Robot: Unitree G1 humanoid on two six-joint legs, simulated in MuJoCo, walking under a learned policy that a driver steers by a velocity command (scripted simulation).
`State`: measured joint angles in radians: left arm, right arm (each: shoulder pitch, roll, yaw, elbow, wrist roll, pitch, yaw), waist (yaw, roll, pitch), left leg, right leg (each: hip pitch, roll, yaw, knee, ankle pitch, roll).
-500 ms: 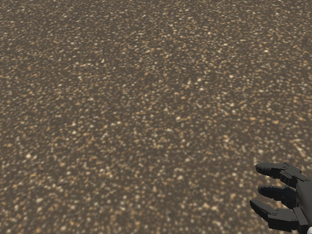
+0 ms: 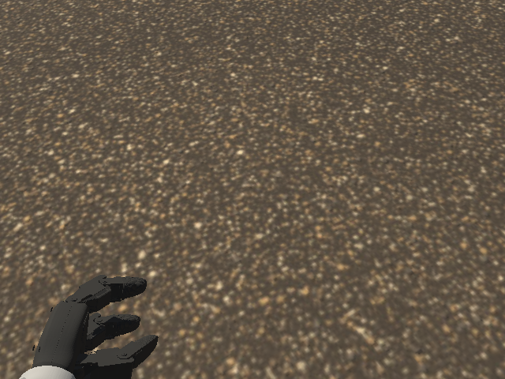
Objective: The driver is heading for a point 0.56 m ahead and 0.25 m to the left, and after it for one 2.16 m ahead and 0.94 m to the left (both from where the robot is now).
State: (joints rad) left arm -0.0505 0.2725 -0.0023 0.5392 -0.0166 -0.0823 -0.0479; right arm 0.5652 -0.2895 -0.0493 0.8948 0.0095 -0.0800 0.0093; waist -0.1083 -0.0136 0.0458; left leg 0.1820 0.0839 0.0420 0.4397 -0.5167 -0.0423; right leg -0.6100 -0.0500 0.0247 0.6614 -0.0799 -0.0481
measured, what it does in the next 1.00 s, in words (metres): walks ahead, turning left: left foot, then right foot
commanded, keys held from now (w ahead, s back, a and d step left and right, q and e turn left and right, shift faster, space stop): w+q+shift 0.48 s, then q+shift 0.30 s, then e+shift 0.22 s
